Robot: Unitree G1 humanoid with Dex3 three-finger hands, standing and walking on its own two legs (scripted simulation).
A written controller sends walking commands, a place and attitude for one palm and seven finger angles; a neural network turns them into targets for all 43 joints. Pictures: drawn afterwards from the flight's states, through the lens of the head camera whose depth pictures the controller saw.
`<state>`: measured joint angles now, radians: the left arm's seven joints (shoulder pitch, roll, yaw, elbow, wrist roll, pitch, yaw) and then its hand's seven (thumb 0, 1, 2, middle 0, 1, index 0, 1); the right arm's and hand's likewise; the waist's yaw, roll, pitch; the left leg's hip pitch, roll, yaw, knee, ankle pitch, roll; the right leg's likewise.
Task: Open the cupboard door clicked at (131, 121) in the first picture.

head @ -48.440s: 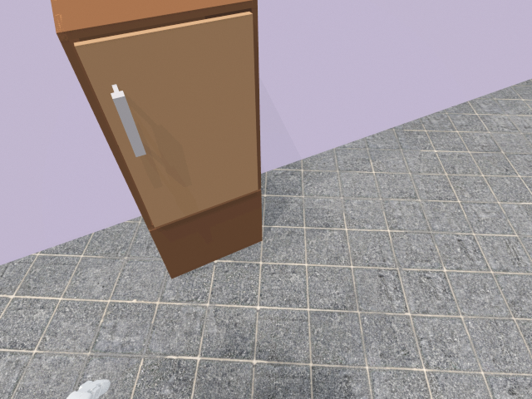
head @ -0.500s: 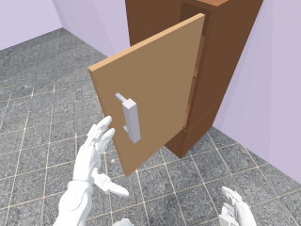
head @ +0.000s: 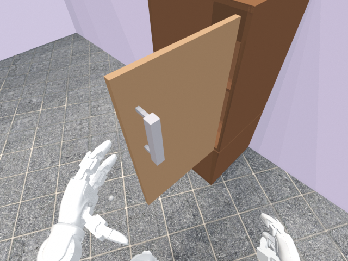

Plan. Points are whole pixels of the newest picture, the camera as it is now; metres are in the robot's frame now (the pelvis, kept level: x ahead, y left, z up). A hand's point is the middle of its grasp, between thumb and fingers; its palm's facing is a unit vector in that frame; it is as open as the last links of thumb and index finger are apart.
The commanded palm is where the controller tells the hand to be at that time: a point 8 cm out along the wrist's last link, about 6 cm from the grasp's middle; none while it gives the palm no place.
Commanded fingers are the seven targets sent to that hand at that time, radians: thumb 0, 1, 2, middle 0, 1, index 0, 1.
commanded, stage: draw the hand back to the body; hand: left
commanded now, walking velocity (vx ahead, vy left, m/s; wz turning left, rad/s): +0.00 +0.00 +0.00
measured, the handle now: (149, 136) +0.38 +0.09 +0.08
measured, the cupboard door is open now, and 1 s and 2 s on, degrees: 88 88 88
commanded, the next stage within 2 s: step back with the hand held close in 1.44 s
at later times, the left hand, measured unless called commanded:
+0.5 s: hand (60, 194) +0.21 +0.21 +0.13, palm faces +0.16 -0.96 -0.23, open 15.5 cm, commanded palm +0.18 +0.26 +0.15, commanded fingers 0.00 -0.05 0.50 -0.17 -0.30 -0.17 -0.30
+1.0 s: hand (10, 162) +0.24 +0.28 +0.19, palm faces +0.38 -0.83 -0.40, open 9.8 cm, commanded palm +0.19 +0.32 +0.21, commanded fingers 0.00 0.83 0.87 -0.20 -0.30 -0.20 -0.30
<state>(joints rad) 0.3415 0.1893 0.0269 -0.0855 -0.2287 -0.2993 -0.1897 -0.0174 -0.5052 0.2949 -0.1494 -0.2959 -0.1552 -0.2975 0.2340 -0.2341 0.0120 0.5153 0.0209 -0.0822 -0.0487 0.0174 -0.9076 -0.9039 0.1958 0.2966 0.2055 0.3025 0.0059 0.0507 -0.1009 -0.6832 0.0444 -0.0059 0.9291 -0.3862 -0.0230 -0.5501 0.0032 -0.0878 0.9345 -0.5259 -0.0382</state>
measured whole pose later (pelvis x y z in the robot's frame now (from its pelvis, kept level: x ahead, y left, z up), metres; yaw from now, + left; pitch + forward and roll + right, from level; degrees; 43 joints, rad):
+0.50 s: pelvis +0.00 +0.02 +0.03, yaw +0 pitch +2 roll -1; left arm 0.45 0.28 0.13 -0.29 -0.13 -0.10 -0.01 -0.02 -0.35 0.36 -0.16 -0.30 -0.16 -0.30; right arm 0.23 -0.23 0.05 0.54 0.02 -0.12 -0.11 0.02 -0.91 -0.90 0.20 0.30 0.21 0.30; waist 0.04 0.06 -0.06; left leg -0.45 0.04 0.01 0.73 -0.31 0.00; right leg -0.31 0.01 -0.07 0.69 -0.42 -0.02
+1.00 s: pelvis +0.03 +0.03 +0.06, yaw -2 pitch -3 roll +0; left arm 0.47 0.34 0.28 -0.36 -0.05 -0.06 0.12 0.00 0.49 0.72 -0.19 -0.30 -0.20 -0.30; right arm 0.18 -0.22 0.04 0.62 -0.01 -0.08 -0.09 0.02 -0.91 -0.90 0.20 0.30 0.21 0.30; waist 0.06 0.05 0.00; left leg -0.16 0.01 0.07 0.43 -0.22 0.02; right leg -0.03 -0.02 -0.02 0.38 -0.30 0.01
